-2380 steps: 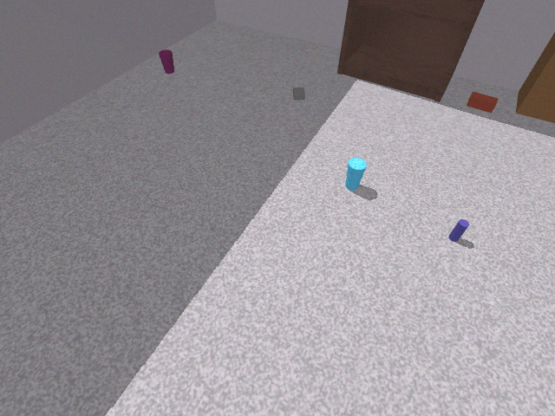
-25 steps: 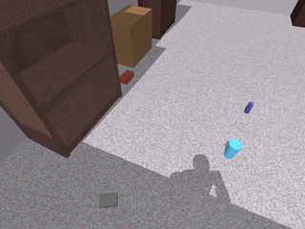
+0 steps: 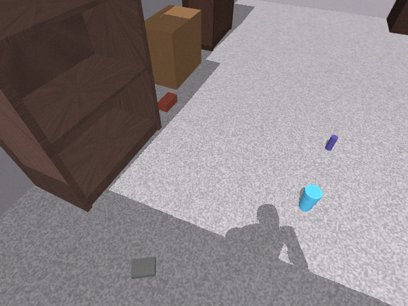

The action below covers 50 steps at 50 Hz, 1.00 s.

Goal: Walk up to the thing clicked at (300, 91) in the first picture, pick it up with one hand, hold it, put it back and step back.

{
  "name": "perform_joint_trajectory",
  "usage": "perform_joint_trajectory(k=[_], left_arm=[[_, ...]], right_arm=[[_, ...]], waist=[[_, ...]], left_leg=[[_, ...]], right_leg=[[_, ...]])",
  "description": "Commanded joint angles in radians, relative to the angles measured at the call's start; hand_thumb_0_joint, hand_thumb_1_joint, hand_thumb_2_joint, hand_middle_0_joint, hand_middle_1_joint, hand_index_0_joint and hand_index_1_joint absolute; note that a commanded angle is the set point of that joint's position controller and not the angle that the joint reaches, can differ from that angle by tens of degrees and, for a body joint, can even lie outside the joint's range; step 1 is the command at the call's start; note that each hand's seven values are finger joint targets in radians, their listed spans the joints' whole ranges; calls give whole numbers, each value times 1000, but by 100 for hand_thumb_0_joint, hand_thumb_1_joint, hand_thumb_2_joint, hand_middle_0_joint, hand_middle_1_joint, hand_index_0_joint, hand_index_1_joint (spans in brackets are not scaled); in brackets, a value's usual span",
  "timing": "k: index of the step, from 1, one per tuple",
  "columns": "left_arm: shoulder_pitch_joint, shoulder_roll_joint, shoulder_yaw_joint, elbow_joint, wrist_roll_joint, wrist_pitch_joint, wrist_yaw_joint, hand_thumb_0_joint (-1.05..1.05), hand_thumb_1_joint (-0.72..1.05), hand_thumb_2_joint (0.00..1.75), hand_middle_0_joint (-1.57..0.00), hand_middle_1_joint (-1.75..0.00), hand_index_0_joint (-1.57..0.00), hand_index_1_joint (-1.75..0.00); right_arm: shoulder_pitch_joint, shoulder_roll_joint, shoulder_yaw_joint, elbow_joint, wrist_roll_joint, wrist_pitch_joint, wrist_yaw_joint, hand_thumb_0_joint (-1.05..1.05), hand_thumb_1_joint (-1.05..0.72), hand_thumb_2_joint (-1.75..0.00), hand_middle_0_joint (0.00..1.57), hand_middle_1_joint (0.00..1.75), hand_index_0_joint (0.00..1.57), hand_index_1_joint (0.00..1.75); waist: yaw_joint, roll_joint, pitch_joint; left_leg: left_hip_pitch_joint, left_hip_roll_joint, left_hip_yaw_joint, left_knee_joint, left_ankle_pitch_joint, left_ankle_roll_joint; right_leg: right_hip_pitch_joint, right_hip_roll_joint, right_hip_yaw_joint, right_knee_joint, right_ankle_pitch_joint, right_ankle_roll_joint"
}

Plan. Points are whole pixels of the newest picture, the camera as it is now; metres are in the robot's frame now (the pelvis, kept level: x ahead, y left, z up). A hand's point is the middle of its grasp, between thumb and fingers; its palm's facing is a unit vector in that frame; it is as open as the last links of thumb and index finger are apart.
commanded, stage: stand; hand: left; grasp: from above
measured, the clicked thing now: (143, 267) +0.43 +0.27 -0.77
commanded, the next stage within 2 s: step back in 0.14 s
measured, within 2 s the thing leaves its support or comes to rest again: neither
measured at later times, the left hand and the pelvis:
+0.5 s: hand out of the picture +0.09 +0.31 -0.18, palm faces -0.03 -0.92 -0.38, open 7.4 cm; pelvis -0.06 +0.04 -0.03, yaw +0 degrees
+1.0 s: hand out of the picture -0.06 +0.28 -0.16, palm faces -0.11 -0.91 -0.41, open 7.4 cm; pelvis -0.18 +0.02 -0.03, yaw -6 degrees
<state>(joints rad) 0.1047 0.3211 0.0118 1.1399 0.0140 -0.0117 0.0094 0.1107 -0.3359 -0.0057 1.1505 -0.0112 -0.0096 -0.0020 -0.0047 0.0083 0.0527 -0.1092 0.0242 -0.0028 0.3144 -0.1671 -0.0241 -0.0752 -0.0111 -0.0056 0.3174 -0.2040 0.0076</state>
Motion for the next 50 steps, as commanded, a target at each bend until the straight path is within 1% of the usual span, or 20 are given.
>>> perform_joint_trajectory(k=[1,6,7,10,13,16,18,20,22,23,25,27,34,38,42,45,46,47,48,50], left_arm=[[-29,212,39,-57,-6,-19,9,0,90,90,-20,-30,-20,-30],[-25,212,37,-57,-5,-20,9,0,90,90,-20,-30,-20,-30],[-16,294,80,-83,-20,-10,14,0,90,90,-20,-30,-20,-30],[-7,294,91,-135,-23,-4,20,0,90,90,-20,-30,-20,-30],[-38,318,101,-192,-15,8,21,0,90,90,-20,-30,-20,-30],[-85,335,107,-254,11,17,24,0,90,90,-20,-30,-20,-30],[-135,323,102,-288,14,19,24,0,90,90,-20,-30,-20,-30],[-126,304,94,-301,6,30,21,0,90,90,-20,-30,-20,-30],[-88,217,78,-327,-12,49,24,0,90,90,-20,-30,-20,-30],[-52,226,83,-325,-8,58,33,0,90,90,-20,-30,-20,-30],[-44,236,84,-318,-1,63,47,0,90,90,-20,-30,-20,-30],[22,252,87,-296,-13,62,39,0,90,90,-20,-30,-20,-30],[24,249,106,-352,0,56,21,0,90,90,-20,-30,-20,-30],[38,246,115,-365,3,57,16,0,90,90,-20,-30,-20,-30],[118,233,121,-346,6,52,3,0,90,90,-20,-30,-20,-30],[231,236,135,-302,15,44,-4,0,90,90,-20,-30,-20,-30],[223,287,147,-320,30,37,-3,0,90,90,-20,-30,-20,-30],[139,391,169,-356,22,38,-8,0,90,90,-20,-30,-20,-30],[56,418,169,-402,31,32,-3,0,90,90,-20,-30,-20,-30],[-58,303,138,-425,15,25,8,0,90,90,-20,-30,-20,-30]], right_arm=[[-33,-198,-36,-51,-1,-22,-15,0,-90,-90,20,30,20,30],[-32,-203,-37,-52,-1,-22,-13,0,-90,-90,20,30,20,30],[-81,-255,-57,-78,-2,-2,-10,0,-90,-90,20,30,20,30],[-34,-233,-61,-114,13,12,-8,0,-90,-90,20,30,20,30],[-25,-222,-70,-149,11,31,-6,0,-90,-90,20,30,20,30],[24,-220,-87,-181,1,51,1,0,-90,-90,20,30,20,30],[78,-218,-90,-189,7,48,6,0,-90,-90,20,30,20,30],[98,-230,-95,-190,-1,31,2,0,-90,-90,20,30,20,30],[98,-327,-121,-210,-33,16,-4,0,-90,-90,20,30,20,30],[111,-354,-126,-221,-24,11,-7,0,-90,-90,20,30,20,30],[39,-353,-130,-260,-20,15,-19,0,-90,-90,20,30,20,30],[-38,-293,-113,-288,-23,10,-33,0,-90,-90,20,30,20,30],[74,-280,-117,-317,-9,5,-42,0,-90,-90,20,30,20,30],[84,-297,-122,-341,-15,6,-40,0,-90,-90,20,30,20,30],[22,-310,-118,-365,-18,12,-32,0,-90,-90,20,30,20,30],[-27,-297,-107,-365,-9,32,-23,0,-90,-90,20,30,20,30],[-8,-259,-96,-370,-4,34,-20,0,-90,-90,20,30,20,30],[-38,-220,-94,-380,2,35,-26,0,-90,-90,20,30,20,30],[-31,-251,-109,-366,-6,43,-36,0,-90,-90,20,30,20,30],[58,-248,-101,-319,11,43,-31,0,-90,-90,20,30,20,30]], waist=[[6,-12,-66],[3,-4,-63],[7,-15,45],[-5,-54,-101],[-4,-113,-121],[-14,-203,-90],[-43,-211,-88],[-41,-124,-102],[-27,195,-71],[-23,133,-110],[-23,148,-108],[29,130,-99],[-31,107,-98],[-45,113,-131],[-10,146,-161],[49,112,-139],[44,-54,-107],[59,-284,-28],[49,-262,34],[-27,-111,66]], left_leg=[[28,103,-79,-39,162,34],[30,104,-79,-38,153,34],[-44,87,-87,68,280,56],[-38,60,-44,202,308,65],[-87,-20,-11,352,128,50],[-145,-68,-48,581,-356,67],[-138,-43,-59,520,-320,74],[-99,-20,-34,281,41,69],[4,230,-376,59,513,162],[21,296,-384,105,704,233],[-25,327,-421,72,595,249],[19,227,-259,140,579,224],[125,221,-227,155,529,225],[106,277,-274,151,451,279],[-5,263,-246,156,295,243],[-232,188,-176,206,49,137],[-360,86,-117,339,-134,79],[-407,-124,-19,604,-401,18],[-346,-108,-133,820,-458,6],[-333,-148,-192,912,-302,19]], right_leg=[[-21,-113,80,-49,165,-24],[-25,-114,85,-51,162,-24],[-108,-101,103,23,339,-33],[-44,-136,119,86,463,-89],[-89,-223,207,71,462,-177],[-194,-332,268,77,419,-272],[-206,-296,219,146,430,-235],[-184,-192,137,268,342,-146],[-380,86,62,587,-189,-44],[-391,123,153,717,-437,-43],[-409,126,250,866,-445,-43],[-453,115,240,921,-331,-29],[-439,99,178,766,-302,19],[-384,65,143,668,-331,13],[-248,25,72,454,-280,-11],[-25,19,57,165,-76,-65],[-23,-113,292,58,-139,-112],[-216,-329,538,-60,-135,-266],[-395,-417,622,-83,-100,-342],[-376,-241,335,-3,84,-228]])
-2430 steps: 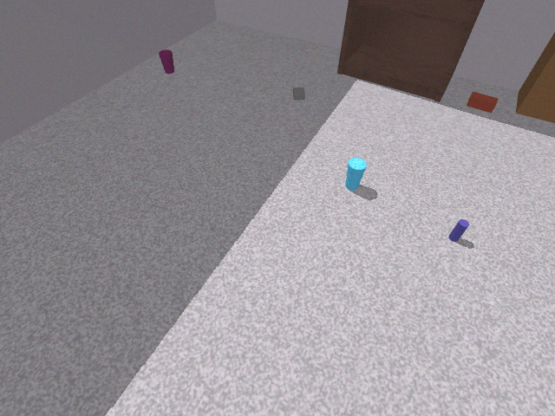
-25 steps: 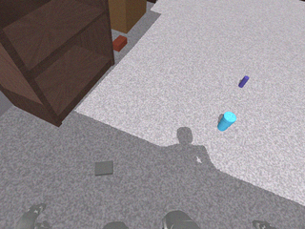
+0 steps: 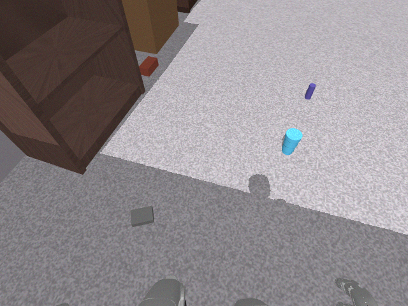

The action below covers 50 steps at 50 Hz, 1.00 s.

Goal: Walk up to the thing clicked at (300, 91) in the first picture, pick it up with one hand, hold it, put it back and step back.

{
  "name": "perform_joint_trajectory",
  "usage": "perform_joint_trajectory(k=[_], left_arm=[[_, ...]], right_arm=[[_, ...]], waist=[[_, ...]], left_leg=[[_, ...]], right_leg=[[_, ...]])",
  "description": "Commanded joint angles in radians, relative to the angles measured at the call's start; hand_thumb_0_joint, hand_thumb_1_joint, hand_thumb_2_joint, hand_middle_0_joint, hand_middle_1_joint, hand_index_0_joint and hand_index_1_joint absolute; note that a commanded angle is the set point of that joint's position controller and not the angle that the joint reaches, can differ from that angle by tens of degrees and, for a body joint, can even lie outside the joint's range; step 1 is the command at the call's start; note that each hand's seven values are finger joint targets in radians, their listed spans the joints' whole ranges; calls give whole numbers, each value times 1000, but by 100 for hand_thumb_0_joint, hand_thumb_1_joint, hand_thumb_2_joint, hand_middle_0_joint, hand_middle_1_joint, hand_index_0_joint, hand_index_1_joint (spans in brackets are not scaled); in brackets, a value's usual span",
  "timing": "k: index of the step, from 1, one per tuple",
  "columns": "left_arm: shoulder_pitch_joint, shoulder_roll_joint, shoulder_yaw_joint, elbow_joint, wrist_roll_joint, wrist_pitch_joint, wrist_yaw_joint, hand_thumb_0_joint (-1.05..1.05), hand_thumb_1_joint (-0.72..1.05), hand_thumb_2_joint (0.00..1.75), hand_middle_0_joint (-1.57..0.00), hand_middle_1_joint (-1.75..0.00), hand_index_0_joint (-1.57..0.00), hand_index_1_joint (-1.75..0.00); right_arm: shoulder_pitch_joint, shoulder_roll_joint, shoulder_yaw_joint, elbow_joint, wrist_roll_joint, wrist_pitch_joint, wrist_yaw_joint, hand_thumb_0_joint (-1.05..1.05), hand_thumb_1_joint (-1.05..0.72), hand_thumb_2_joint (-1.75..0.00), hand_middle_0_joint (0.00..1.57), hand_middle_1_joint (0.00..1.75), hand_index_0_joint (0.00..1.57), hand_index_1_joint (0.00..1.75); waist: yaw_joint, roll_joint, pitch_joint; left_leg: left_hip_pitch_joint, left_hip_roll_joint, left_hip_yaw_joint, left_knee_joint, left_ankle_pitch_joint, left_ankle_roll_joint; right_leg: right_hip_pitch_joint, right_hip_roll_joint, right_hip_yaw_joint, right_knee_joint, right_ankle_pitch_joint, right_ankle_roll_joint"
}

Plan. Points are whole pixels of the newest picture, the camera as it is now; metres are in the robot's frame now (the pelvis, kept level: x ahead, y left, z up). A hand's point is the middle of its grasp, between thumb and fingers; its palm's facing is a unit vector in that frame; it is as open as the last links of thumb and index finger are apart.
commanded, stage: step back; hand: left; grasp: from above
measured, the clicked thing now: (142, 216) +0.58 +0.32 -0.74
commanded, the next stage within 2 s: none
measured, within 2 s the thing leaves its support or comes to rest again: neither
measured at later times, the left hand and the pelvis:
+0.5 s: hand out of the picture -0.06 +0.26 -0.14, palm faces +0.10 -0.92 -0.37, open 7.4 cm; pelvis -0.15 -0.01 +0.01, yaw +5 degrees
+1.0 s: hand out of the picture -0.24 +0.24 -0.14, palm faces +0.11 -0.89 -0.43, open 7.4 cm; pelvis -0.34 -0.05 -0.01, yaw +9 degrees
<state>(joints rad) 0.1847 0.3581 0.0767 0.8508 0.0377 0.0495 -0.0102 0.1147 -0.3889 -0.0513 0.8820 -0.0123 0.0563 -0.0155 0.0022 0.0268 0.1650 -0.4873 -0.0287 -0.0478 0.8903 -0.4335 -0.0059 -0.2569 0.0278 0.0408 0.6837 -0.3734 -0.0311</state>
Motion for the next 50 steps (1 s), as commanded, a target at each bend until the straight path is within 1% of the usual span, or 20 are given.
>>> perform_joint_trajectory(k=[1,8,11,14,15,16,17,20,22,26,31,32,33,34,36,38,44,48,49,50], left_arm=[[-161,254,72,-137,-3,-35,30,0,90,90,-20,-30,-20,-30],[-13,230,68,-144,2,-29,44,0,90,90,-20,-30,-20,-30],[-30,250,62,-155,-5,-18,40,0,90,90,-20,-30,-20,-30],[-51,248,50,-170,-17,-4,30,0,90,90,-20,-30,-20,-30],[-41,213,41,-178,-19,-2,25,0,90,90,-20,-30,-20,-30],[-104,214,48,-196,-24,-7,34,0,90,90,-20,-30,-20,-30],[-169,232,64,-190,-9,-8,42,0,90,90,-20,-30,-20,-30],[-48,203,61,-125,-37,0,40,0,90,90,-20,-30,-20,-30],[-2,213,66,-104,-29,-4,36,0,90,90,-20,-30,-20,-30],[-35,198,57,-117,-17,-17,32,0,90,90,-20,-30,-20,-30],[108,189,53,-34,-7,-41,29,0,90,90,-20,-30,-20,-30],[102,250,69,-37,6,-48,28,0,90,90,-20,-30,-20,-30],[69,357,95,-59,0,-45,24,0,90,90,-20,-30,-20,-30],[12,417,104,-90,7,-48,26,0,90,90,-20,-30,-20,-30],[-80,312,71,-117,-8,-54,35,0,90,90,-20,-30,-20,-30],[-109,275,73,-120,2,-46,42,0,90,90,-20,-30,-20,-30],[-15,282,67,-131,8,-34,61,0,90,90,-20,-30,-20,-30],[-52,288,46,-135,-15,-12,50,0,90,90,-20,-30,-20,-30],[-28,252,31,-135,-15,-7,49,0,90,90,-20,-30,-20,-30],[-39,199,17,-151,-21,-12,51,0,90,90,-20,-30,-20,-30]], right_arm=[[88,-190,-49,-37,22,-28,-18,0,-90,-90,20,30,20,30],[69,-181,-35,-77,4,-40,-21,0,-90,-90,20,30,20,30],[126,-171,-40,-59,-1,-42,-14,0,-90,-90,20,30,20,30],[209,-182,-55,-29,-13,-52,-9,0,-90,-90,20,30,20,30],[189,-251,-74,-43,-30,-55,-7,0,-90,-90,20,30,20,30],[107,-362,-94,-73,-25,-51,4,0,-90,-90,20,30,20,30],[99,-363,-97,-80,-27,-55,1,0,-90,-90,20,30,20,30],[2,-259,-60,-93,-29,-61,-17,0,-90,-90,20,30,20,30],[-12,-233,-57,-104,-21,-60,-17,0,-90,-90,20,30,20,30],[65,-236,-67,-106,-22,-51,-21,0,-90,-90,20,30,20,30],[-6,-255,-63,-123,-4,-19,-9,0,-90,-90,20,30,20,30],[9,-207,-51,-125,3,-16,-5,0,-90,-90,20,30,20,30],[-29,-158,-39,-152,9,-18,-11,0,-90,-90,20,30,20,30],[-48,-190,-55,-145,5,-9,-24,0,-90,-90,20,30,20,30],[16,-214,-59,-107,14,-10,-21,0,-90,-90,20,30,20,30],[53,-192,-49,-89,14,-18,-23,0,-90,-90,20,30,20,30],[38,-174,-44,-117,-10,-19,-17,0,-90,-90,20,30,20,30],[183,-183,-63,-45,-17,-21,-2,0,-90,-90,20,30,20,30],[172,-222,-76,-48,-30,-22,1,0,-90,-90,20,30,20,30],[105,-329,-91,-72,-40,-21,9,0,-90,-90,20,30,20,30]], waist=[[-53,-157,-61],[57,-188,-182],[39,-215,-224],[-17,-148,-246],[-12,36,-243],[-28,232,-194],[-71,199,-157],[23,69,-161],[33,97,-157],[-32,122,-191],[27,160,-265],[18,33,-252],[43,-251,-199],[65,-299,-162],[-3,-107,-138],[-11,-154,-139],[51,-221,-188],[-18,-199,-249],[-19,-77,-232],[-15,215,-210]], left_leg=[[32,-106,-127,325,-4,-5],[-9,-45,-47,36,-119,-28],[111,-10,11,-202,-60,-3],[306,28,6,-487,250,38],[370,209,-246,-515,313,104],[271,398,-429,-561,454,249],[164,453,-503,-574,520,336],[234,285,-208,-458,699,226],[272,265,-168,-435,670,232],[404,292,-184,-383,693,271],[278,220,-123,-274,502,155],[98,144,-102,-190,314,91],[-48,-46,-25,-8,-38,24],[16,-51,-105,240,-209,6],[21,-70,-182,354,-90,9],[13,-90,-128,350,-50,-2],[26,-6,-47,-28,-122,-9],[300,-10,52,-430,119,35],[353,93,-120,-502,136,74],[366,344,-438,-571,272,196]], right_leg=[[-147,-228,201,-335,315,-144],[231,-291,196,-216,542,-198],[222,-276,181,-168,569,-173],[68,-226,135,-101,404,-77],[-101,-129,69,13,185,-19],[-191,32,-60,194,-185,24],[-164,31,81,409,-281,30],[-230,90,151,600,-158,8],[-229,76,126,579,-137,29],[-211,30,62,308,-173,65],[96,11,-43,-289,158,16],[174,-90,149,-272,191,-18],[87,-310,420,-342,251,-162],[-121,-459,568,-369,303,-291],[-105,-315,329,-268,427,-210],[-68,-252,204,-227,455,-165],[158,-309,226,-175,569,-182],[21,-247,171,-89,409,-95],[-113,-179,127,7,241,-40],[-313,14,-32,218,-113,19]])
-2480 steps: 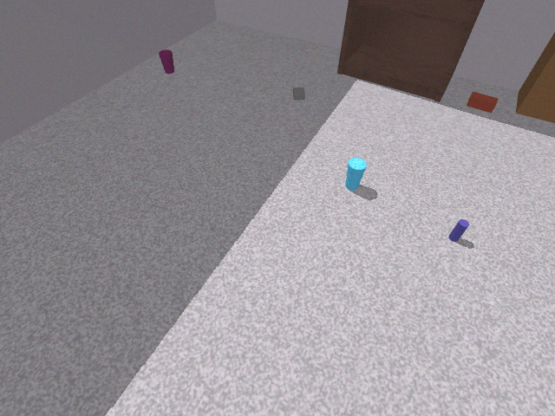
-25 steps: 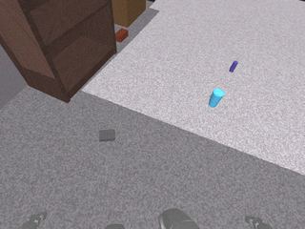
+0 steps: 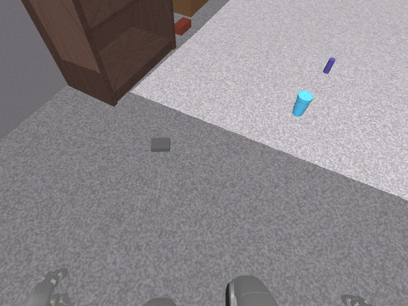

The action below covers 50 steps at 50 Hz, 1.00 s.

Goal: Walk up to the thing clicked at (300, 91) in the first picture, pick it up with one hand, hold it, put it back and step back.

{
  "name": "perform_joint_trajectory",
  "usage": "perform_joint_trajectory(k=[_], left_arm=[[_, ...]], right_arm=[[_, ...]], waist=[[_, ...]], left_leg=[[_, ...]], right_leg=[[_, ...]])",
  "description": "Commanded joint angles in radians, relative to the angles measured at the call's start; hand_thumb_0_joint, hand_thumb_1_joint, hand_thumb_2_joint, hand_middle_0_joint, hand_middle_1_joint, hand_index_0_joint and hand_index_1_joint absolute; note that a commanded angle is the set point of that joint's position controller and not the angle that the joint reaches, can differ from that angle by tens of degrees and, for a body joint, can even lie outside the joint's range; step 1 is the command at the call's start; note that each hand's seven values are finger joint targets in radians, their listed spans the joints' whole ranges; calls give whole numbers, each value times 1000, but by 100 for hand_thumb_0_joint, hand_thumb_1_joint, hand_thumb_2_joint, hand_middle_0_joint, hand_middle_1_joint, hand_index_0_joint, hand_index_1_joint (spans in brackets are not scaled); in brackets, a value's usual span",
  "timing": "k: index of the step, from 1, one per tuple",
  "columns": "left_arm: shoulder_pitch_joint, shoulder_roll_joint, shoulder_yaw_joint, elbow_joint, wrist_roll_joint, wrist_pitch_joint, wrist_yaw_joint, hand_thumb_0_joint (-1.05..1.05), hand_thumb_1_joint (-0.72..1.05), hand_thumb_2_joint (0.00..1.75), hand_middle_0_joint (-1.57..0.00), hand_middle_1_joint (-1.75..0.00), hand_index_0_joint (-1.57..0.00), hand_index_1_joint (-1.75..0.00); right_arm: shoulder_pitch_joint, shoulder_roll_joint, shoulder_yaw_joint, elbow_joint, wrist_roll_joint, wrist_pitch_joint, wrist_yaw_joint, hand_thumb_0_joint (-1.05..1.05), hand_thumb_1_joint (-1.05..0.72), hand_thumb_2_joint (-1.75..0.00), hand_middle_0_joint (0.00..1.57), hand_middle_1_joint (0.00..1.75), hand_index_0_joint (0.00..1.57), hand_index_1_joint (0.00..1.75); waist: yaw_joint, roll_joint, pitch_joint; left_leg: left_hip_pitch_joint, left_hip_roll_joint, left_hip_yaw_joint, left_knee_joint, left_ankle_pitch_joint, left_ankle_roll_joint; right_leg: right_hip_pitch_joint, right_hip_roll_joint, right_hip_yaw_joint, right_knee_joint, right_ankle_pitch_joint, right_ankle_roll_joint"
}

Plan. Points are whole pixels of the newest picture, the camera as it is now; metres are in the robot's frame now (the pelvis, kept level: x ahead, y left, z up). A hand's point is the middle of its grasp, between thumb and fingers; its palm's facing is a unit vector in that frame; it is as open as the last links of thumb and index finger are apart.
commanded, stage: step back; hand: left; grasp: from above
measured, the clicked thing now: (160, 144) +0.97 +0.22 -0.73
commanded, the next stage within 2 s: stand in 1.40 s
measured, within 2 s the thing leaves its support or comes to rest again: neither
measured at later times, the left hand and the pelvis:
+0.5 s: hand out of the picture -0.07 +0.26 -0.13, palm faces -0.07 -0.92 -0.40, open 7.4 cm; pelvis -0.14 +0.00 +0.02, yaw -5 degrees
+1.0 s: hand out of the picture -0.03 +0.26 -0.12, palm faces -0.03 -0.92 -0.39, open 7.4 cm; pelvis -0.12 +0.00 +0.02, yaw -3 degrees
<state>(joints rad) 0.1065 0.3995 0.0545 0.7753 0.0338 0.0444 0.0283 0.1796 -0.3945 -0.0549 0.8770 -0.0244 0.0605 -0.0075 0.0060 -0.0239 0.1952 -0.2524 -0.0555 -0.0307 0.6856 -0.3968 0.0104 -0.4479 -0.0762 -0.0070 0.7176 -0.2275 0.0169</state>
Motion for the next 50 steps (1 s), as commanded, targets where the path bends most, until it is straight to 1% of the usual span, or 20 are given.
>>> perform_joint_trajectory(k=[1,5,11,14,15,16,17,18,20,25,28,29,30,31,32,35,41,43,44,50], left_arm=[[-54,213,70,-80,-5,-7,30,0,90,90,-20,-30,-20,-30],[90,199,74,6,-28,4,19,0,90,90,-20,-30,-20,-30],[59,173,56,15,-7,-34,-17,0,90,90,-20,-30,-20,-30],[201,153,57,108,-1,-58,-16,0,90,90,-20,-30,-20,-30],[217,194,77,127,10,-67,-13,0,90,90,-20,-30,-20,-30],[201,260,94,113,22,-76,-11,0,90,90,-20,-30,-20,-30],[107,340,105,79,20,-74,-8,0,90,90,-20,-30,-20,-30],[37,334,103,63,15,-80,-10,0,90,90,-20,-30,-20,-30],[-5,244,77,70,8,-93,-6,0,90,90,-20,-30,-20,-30],[56,254,80,98,16,-89,-22,0,90,90,-20,-30,-20,-30],[47,232,56,100,7,-70,-30,0,90,90,-20,-30,-20,-30],[72,195,39,106,4,-64,-31,0,90,90,-20,-30,-20,-30],[44,143,24,103,-15,-63,-35,0,90,90,-20,-30,-20,-30],[21,192,45,113,-21,-59,-28,0,90,90,-20,-30,-20,-30],[28,212,48,110,-15,-62,-28,0,90,90,-20,-30,-20,-30],[61,193,47,131,-19,-76,-36,0,90,90,-20,-30,-20,-30],[149,186,61,201,0,-90,-26,0,90,90,-20,-30,-20,-30],[155,316,90,195,9,-97,-21,0,90,90,-20,-30,-20,-30],[81,313,92,157,9,-101,-21,0,90,90,-20,-30,-20,-30],[-2,238,58,147,-6,-108,-23,0,90,90,-20,-30,-20,-30]], right_arm=[[10,-377,-98,-89,-21,-25,8,0,-90,-90,20,30,20,30],[-130,-245,-51,-111,-20,-40,-16,0,-90,-90,20,30,20,30],[-14,-238,-65,-80,-18,-47,-9,0,-90,-90,20,30,20,30],[-59,-249,-63,-76,-17,-26,0,0,-90,-90,20,30,20,30],[-17,-195,-48,-68,-16,-24,2,0,-90,-90,20,30,20,30],[-8,-144,-32,-82,-12,-28,6,0,-90,-90,20,30,20,30],[-101,-153,-39,-87,-11,-28,-8,0,-90,-90,20,30,20,30],[-105,-203,-57,-72,-6,-30,-6,0,-90,-90,20,30,20,30],[-59,-182,-48,-25,10,-48,4,0,-90,-90,20,30,20,30],[-54,-170,-41,-4,-7,-73,21,0,-90,-90,20,30,20,30],[7,-164,-53,39,-8,-96,17,0,-90,-90,20,30,20,30],[34,-176,-62,48,-12,-104,12,0,-90,-90,20,30,20,30],[56,-235,-70,52,-16,-109,7,0,-90,-90,20,30,20,30],[70,-292,-79,51,-13,-109,11,0,-90,-90,20,30,20,30],[44,-288,-82,38,-14,-113,12,0,-90,-90,20,30,20,30],[16,-247,-65,37,-19,-120,8,0,-90,-90,20,30,20,30],[-40,-170,-36,13,2,-83,12,0,-90,-90,20,30,20,30],[-51,-136,-29,4,-1,-79,1,0,-90,-90,20,30,20,30],[-19,-177,-38,16,-6,-82,-3,0,-90,-90,20,30,20,30],[39,-140,-36,71,-4,-98,14,0,-90,-90,20,30,20,30]], waist=[[-74,270,-222],[51,143,-180],[-38,183,-237],[24,194,-252],[21,93,-236],[14,-105,-200],[66,-166,-149],[39,-114,-63],[1,-32,-64],[46,-150,-80],[6,-102,-117],[-9,-48,-139],[-26,132,-151],[-34,151,-141],[-26,122,-116],[-2,166,-126],[60,101,-205],[83,-138,-151],[53,-83,-97],[10,-144,-150]], left_leg=[[-81,473,-540,-390,321,302],[-77,304,-208,-272,516,207],[131,290,-216,-288,67,205],[0,267,-155,-212,49,156],[-125,210,-116,-98,-6,102],[-337,86,-27,71,-107,25],[-257,66,-104,146,-169,-13],[-189,82,-165,234,-118,-23],[-211,27,-130,223,-2,-16],[-149,44,-29,4,-59,-29],[86,14,28,-269,45,0],[203,57,-64,-304,63,13],[195,238,-386,-399,-151,88],[68,353,-524,-481,-396,182],[41,375,-536,-492,-369,218],[46,295,-362,-427,-115,179],[-203,158,-136,-209,-49,59],[-349,5,-50,148,-168,1],[-336,57,-85,216,-152,-4],[-91,76,29,-5,1,-5]], right_leg=[[-22,141,113,402,-465,-14],[-26,173,181,627,-277,-30],[53,95,61,53,-305,-5],[307,118,-6,-351,-133,-48],[403,72,127,-383,-134,-68],[436,-99,434,-443,-305,-125],[120,-301,594,-488,-487,-251],[-23,-301,584,-496,-563,-266],[113,-153,350,-417,-277,-187],[179,-139,295,-421,-414,-176],[126,-100,201,-297,-235,-144],[37,-67,162,-208,-194,-117],[-71,40,71,-76,-261,-56],[-26,61,19,79,-326,-46],[-18,44,57,147,-317,-47],[18,18,57,68,-281,-47],[459,78,1,-300,-79,-60],[375,-273,508,-515,-522,-214],[311,-338,541,-505,-438,-268],[248,-167,145,-344,189,-173]])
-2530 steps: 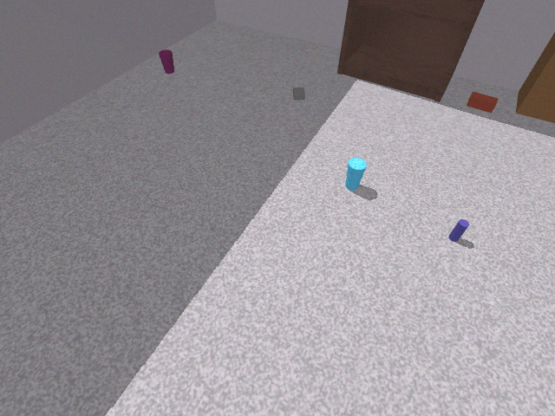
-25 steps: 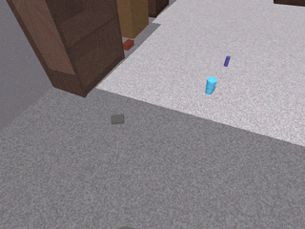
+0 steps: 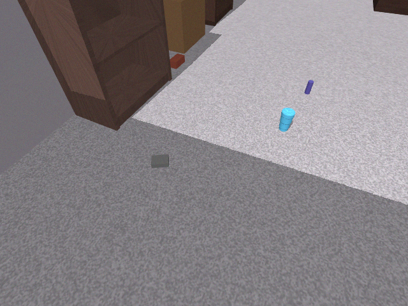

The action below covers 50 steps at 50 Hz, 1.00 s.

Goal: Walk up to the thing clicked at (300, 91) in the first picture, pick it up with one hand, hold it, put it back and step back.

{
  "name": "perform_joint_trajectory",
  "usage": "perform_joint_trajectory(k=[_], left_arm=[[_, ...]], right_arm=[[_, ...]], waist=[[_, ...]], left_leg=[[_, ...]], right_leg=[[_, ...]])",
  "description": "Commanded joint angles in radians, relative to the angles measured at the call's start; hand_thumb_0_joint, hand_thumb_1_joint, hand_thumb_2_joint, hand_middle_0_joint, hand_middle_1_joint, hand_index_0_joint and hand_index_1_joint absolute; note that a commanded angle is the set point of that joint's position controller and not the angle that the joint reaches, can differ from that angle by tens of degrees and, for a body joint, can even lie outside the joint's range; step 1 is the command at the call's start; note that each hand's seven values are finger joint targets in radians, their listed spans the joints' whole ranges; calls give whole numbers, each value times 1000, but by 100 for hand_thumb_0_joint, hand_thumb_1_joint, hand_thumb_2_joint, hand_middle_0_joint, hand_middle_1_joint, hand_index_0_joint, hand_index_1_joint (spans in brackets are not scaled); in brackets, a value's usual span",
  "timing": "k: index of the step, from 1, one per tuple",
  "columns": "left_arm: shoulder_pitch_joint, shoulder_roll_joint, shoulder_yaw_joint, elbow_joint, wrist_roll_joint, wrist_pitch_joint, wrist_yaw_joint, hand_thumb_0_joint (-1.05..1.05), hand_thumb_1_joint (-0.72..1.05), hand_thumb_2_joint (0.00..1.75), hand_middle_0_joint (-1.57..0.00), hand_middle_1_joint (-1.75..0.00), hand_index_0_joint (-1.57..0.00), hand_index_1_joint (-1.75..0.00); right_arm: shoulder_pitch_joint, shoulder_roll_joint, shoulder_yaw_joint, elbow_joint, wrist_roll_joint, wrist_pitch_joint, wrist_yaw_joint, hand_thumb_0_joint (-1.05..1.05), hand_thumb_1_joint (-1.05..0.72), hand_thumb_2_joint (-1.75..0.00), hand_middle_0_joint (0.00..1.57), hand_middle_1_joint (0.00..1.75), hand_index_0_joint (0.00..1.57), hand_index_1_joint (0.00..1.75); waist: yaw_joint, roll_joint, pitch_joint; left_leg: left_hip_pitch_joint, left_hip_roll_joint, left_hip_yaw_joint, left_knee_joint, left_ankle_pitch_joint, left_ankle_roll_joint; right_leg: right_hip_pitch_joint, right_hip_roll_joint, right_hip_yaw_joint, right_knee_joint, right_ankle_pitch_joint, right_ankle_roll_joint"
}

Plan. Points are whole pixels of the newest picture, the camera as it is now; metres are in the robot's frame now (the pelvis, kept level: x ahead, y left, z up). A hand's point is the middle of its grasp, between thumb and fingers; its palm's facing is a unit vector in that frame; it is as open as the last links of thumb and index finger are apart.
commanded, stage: step back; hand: left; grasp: from above
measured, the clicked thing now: (160, 161) +1.07 +0.28 -0.75
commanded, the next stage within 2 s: stand in 0.40 s
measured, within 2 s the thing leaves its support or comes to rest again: neither
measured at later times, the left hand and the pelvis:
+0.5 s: hand out of the picture +0.12 +0.27 -0.15, palm faces -0.02 -0.94 -0.35, open 7.4 cm; pelvis +0.03 +0.02 +0.01, yaw +0 degrees
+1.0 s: hand out of the picture +0.10 +0.26 -0.14, palm faces -0.06 -0.94 -0.34, open 7.4 cm; pelvis +0.02 +0.01 +0.02, yaw -1 degrees
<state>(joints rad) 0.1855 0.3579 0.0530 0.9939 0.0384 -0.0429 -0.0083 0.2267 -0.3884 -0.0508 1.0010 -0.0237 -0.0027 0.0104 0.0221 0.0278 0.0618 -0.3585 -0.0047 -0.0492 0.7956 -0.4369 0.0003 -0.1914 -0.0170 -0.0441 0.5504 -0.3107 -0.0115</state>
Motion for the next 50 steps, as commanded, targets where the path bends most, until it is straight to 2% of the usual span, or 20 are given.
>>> perform_joint_trajectory(k=[1,3,4,5,6,7,8,10,11,13,16,19,20,22,23,29,37,45,48,50], left_arm=[[-86,278,53,-73,-14,-16,13,0,90,90,-20,-30,-20,-30],[-77,261,37,-69,-25,0,14,0,90,90,-20,-30,-20,-30],[-74,233,26,-83,-28,3,15,0,90,90,-20,-30,-20,-30],[-59,198,12,-85,-39,9,14,0,90,90,-20,-30,-20,-30],[-61,211,21,-69,-51,19,19,0,90,90,-20,-30,-20,-30],[-70,212,19,-62,-42,21,22,0,90,90,-20,-30,-20,-30],[-69,203,14,-50,-36,19,23,0,90,90,-20,-30,-20,-30],[-19,215,14,-18,-33,8,23,0,90,90,-20,-30,-20,-30],[-21,226,17,-6,-32,4,21,0,90,90,-20,-30,-20,-30],[-57,241,19,-6,-31,0,19,0,90,90,-20,-30,-20,-30],[-70,236,13,11,-33,-2,24,0,90,90,-20,-30,-20,-30],[-96,234,16,22,-30,1,25,0,90,90,-20,-30,-20,-30],[-98,198,-8,42,-39,2,20,0,90,90,-20,-30,-20,-30],[-98,200,-11,49,-39,0,19,0,90,90,-20,-30,-20,-30],[-104,202,-13,54,-35,0,20,0,90,90,-20,-30,-20,-30],[-128,209,-11,75,-33,-1,17,0,90,90,-20,-30,-20,-30],[-140,212,-11,85,-29,-2,16,0,90,90,-20,-30,-20,-30],[-129,214,-12,87,-27,3,13,0,90,90,-20,-30,-20,-30],[-117,207,-16,86,-28,0,14,0,90,90,-20,-30,-20,-30],[-109,207,-17,88,-30,0,14,0,90,90,-20,-30,-20,-30]], right_arm=[[-8,-140,-42,-51,-4,-36,-3,0,-90,-90,20,30,20,30],[-20,-132,-45,-37,-6,-40,-10,0,-90,-90,20,30,20,30],[0,-153,-51,-30,-9,-44,-17,0,-90,-90,20,30,20,30],[-18,-200,-57,-36,-12,-48,-23,0,-90,-90,20,30,20,30],[-57,-250,-58,-44,2,-45,-22,0,-90,-90,20,30,20,30],[-86,-258,-58,-44,2,-42,-21,0,-90,-90,20,30,20,30],[-110,-246,-51,-37,-2,-40,-21,0,-90,-90,20,30,20,30],[-175,-215,-37,-45,0,-34,-21,0,-90,-90,20,30,20,30],[-187,-192,-31,-38,3,-32,-21,0,-90,-90,20,30,20,30],[-174,-172,-24,-19,6,-35,-21,0,-90,-90,20,30,20,30],[-207,-168,-22,1,8,-34,-19,0,-90,-90,20,30,20,30],[-224,-161,-20,20,10,-31,-19,0,-90,-90,20,30,20,30],[-204,-164,-10,25,24,-33,-16,0,-90,-90,20,30,20,30],[-212,-167,-9,40,23,-35,-15,0,-90,-90,20,30,20,30],[-223,-160,-8,41,23,-34,-13,0,-90,-90,20,30,20,30],[-240,-159,-2,59,20,-30,-9,0,-90,-90,20,30,20,30],[-234,-159,2,80,16,-35,-6,0,-90,-90,20,30,20,30],[-200,-166,2,99,12,-31,-6,0,-90,-90,20,30,20,30],[-200,-167,4,99,14,-33,-6,0,-90,-90,20,30,20,30],[-188,-169,5,103,16,-34,-7,0,-90,-90,20,30,20,30]], waist=[[-16,-202,-27],[-27,-163,-36],[-33,-115,-79],[-24,13,-114],[-15,75,-126],[-14,85,-113],[-1,82,-107],[22,102,-105],[17,97,-108],[-4,46,-144],[-4,12,-148],[-10,-11,-143],[-30,0,-134],[-26,-13,-138],[-28,-28,-127],[-25,-34,-105],[-25,-33,-95],[-30,-20,-70],[-24,-31,-100],[-28,-29,-101]], left_leg=[[72,15,77,-195,103,6],[179,1,83,-344,307,16],[260,44,28,-356,407,35],[296,176,-149,-379,442,79],[181,274,-251,-404,399,180],[159,303,-275,-420,404,205],[157,285,-243,-416,434,187],[129,220,-143,-379,433,113],[102,180,-103,-370,407,76],[165,136,-45,-346,441,42],[218,134,-24,-336,526,48],[227,141,-13,-351,535,47],[270,143,-37,-389,551,43],[308,150,-37,-398,597,40],[303,146,-31,-401,591,36],[286,140,-26,-478,431,22],[269,140,-26,-513,403,13],[227,135,-36,-541,247,9],[251,143,-34,-521,362,14],[262,139,-27,-516,365,12]], right_leg=[[-28,-213,152,-137,315,-134],[-58,-167,103,-38,405,-85],[-81,-149,90,23,414,-61],[-149,-81,60,75,255,-18],[-70,-12,25,130,-10,-3],[-37,-16,37,98,-117,-12],[-29,-23,50,49,-86,-21],[28,-44,69,-48,62,-26],[60,-60,92,-77,121,-29],[71,-96,124,-96,244,-35],[63,-101,115,-118,336,-26],[75,-103,109,-135,348,-24],[55,-107,121,-172,347,-14],[63,-104,114,-191,363,-5],[67,-107,108,-210,380,-3],[85,-115,120,-281,236,4],[86,-118,116,-300,199,1],[54,-113,122,-318,77,-3],[76,-120,122,-303,166,-4],[69,-120,125,-307,171,-2]])
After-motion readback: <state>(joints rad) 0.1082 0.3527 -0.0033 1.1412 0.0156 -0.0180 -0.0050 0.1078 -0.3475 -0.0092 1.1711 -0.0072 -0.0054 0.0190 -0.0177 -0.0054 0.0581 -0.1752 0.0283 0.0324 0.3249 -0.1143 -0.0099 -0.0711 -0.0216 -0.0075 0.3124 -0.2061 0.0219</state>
